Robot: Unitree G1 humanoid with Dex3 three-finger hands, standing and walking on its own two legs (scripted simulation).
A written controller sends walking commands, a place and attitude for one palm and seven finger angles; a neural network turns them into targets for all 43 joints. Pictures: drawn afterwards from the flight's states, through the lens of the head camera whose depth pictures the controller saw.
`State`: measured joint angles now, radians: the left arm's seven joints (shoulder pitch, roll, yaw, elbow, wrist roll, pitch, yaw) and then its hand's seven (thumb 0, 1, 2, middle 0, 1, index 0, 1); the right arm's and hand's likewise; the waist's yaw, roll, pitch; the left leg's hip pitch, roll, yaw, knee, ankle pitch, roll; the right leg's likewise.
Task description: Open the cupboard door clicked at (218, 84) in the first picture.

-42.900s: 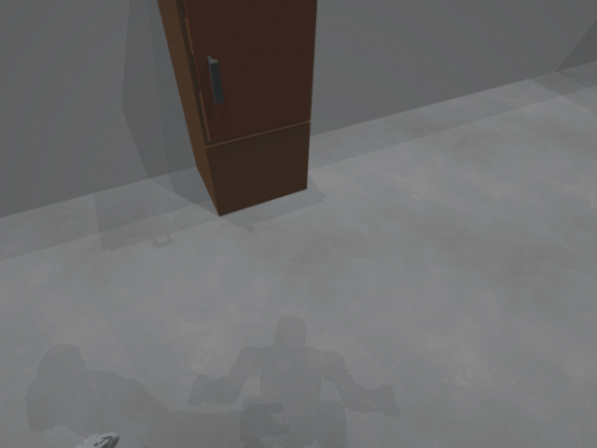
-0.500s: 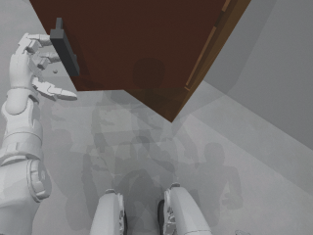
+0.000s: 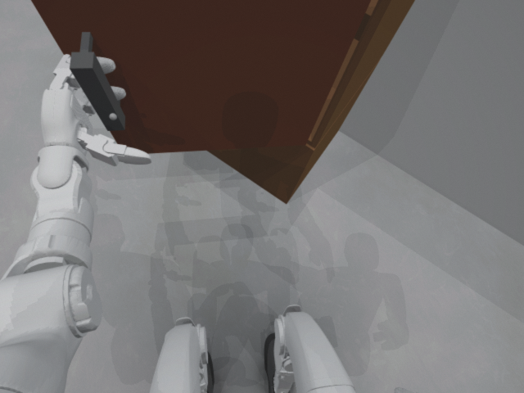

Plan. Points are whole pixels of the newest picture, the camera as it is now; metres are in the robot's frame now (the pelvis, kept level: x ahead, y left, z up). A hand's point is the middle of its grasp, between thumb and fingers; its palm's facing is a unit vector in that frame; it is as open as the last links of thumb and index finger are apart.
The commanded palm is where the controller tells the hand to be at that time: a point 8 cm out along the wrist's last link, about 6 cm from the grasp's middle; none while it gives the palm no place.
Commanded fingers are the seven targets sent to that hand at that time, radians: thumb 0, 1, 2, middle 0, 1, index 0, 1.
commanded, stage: slide the fingers in behind the handle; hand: left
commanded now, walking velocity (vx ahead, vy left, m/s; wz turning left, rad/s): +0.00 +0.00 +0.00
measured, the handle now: (102, 84) +0.56 +0.20 +0.03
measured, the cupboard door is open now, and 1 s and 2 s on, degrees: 42 42 63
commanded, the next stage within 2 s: close the thumb around the handle in 0.44 s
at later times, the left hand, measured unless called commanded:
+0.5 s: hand (110, 120) +0.50 +0.18 +0.03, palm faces +0.04 -1.00 -0.02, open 14.0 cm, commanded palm +0.48 +0.22 +0.04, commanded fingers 0.00 -0.50 0.30 -0.30 -1.20 -0.30 -1.20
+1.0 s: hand (107, 119) +0.50 +0.19 +0.03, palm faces +0.03 -1.00 -0.02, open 8.4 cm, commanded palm +0.47 +0.23 +0.04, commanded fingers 0.00 0.84 0.88 -0.40 -1.34 -0.40 -1.34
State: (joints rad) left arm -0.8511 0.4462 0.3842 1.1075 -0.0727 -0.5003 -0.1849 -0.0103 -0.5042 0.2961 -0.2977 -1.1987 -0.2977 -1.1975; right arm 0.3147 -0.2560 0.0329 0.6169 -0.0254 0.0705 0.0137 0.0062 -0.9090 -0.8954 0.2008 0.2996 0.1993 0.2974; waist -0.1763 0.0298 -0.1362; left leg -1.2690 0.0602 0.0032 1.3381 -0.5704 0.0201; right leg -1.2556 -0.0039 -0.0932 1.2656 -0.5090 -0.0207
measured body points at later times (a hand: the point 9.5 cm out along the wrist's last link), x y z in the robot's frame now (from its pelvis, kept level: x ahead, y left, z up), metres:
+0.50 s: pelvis +0.00 +0.00 +0.00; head +0.16 +0.02 +0.42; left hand +0.49 +0.24 +0.03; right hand +0.04 -0.27 -0.11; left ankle +0.02 +0.11 -0.61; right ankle +0.04 -0.11 -0.61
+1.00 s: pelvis +0.00 +0.01 +0.00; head +0.16 +0.03 +0.42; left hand +0.49 +0.24 +0.04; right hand +0.03 -0.26 -0.11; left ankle +0.02 +0.11 -0.61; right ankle +0.04 -0.11 -0.61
